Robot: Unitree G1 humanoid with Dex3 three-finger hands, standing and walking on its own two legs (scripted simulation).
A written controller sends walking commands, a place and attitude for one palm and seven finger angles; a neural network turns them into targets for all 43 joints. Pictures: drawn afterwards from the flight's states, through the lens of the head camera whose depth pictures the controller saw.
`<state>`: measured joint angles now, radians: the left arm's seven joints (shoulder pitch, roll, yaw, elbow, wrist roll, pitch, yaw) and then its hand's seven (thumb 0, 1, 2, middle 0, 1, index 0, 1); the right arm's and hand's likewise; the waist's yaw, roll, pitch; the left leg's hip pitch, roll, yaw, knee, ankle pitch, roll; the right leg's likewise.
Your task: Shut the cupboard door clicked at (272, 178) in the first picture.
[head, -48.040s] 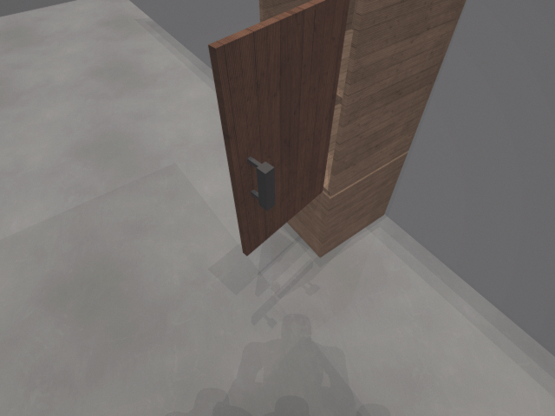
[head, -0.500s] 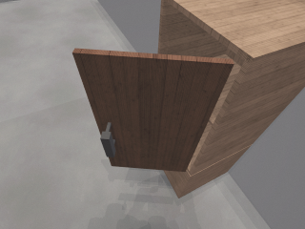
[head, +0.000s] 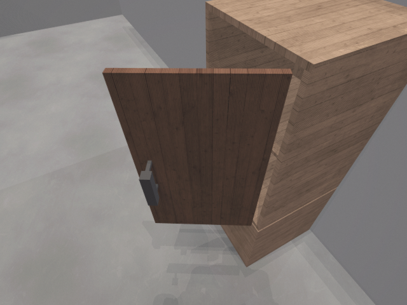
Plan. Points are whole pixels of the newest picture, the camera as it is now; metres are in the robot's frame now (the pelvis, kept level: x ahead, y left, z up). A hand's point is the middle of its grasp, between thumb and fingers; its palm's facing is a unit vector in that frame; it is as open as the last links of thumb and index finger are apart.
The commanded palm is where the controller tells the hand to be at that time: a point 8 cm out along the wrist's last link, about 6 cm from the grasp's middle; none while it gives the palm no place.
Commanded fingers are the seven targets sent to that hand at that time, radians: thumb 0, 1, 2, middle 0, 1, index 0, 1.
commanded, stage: look again from close up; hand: left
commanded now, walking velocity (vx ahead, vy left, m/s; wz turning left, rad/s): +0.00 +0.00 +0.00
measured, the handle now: (151, 182) +0.42 +0.17 -0.06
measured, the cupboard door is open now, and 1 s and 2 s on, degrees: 60 60 60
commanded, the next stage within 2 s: raise the hand and make a fist in 0.10 s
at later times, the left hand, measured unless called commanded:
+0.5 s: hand (132, 267) +0.20 +0.15 -0.02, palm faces +0.06 -1.00 +0.02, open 6.8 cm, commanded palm +0.10 +0.22 -0.07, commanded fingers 0.00 0.90 0.90 -0.47 -0.60 -0.47 -0.60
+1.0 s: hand (126, 300) +0.15 +0.17 -0.08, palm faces -0.05 -1.00 +0.01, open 4.3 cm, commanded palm +0.12 +0.23 -0.06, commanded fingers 0.00 0.90 0.90 -0.93 -1.10 -0.93 -1.10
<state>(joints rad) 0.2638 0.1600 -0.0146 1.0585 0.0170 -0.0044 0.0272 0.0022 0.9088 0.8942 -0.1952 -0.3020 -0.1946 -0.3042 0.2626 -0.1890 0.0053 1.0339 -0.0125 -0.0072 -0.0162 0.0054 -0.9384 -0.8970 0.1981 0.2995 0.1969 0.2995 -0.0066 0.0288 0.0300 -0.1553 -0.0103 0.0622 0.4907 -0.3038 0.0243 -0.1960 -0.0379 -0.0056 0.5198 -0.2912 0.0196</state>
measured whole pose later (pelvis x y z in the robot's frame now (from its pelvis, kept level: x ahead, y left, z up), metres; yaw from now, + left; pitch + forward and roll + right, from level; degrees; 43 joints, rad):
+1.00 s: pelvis -0.06 -0.01 -0.12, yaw +1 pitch +16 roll -2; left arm 0.41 0.23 0.14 -0.08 -0.29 -0.22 -0.31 0.01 0.90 0.89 -0.75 -0.91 -0.75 -0.91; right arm 0.24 -0.16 0.02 0.50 0.04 -0.16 -0.05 0.01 -0.90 -0.90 0.20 0.30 0.20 0.30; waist 0.01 0.05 -0.14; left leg -1.03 0.04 -0.01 1.32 -0.57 0.01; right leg -1.02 -0.02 -0.07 1.26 -0.53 0.00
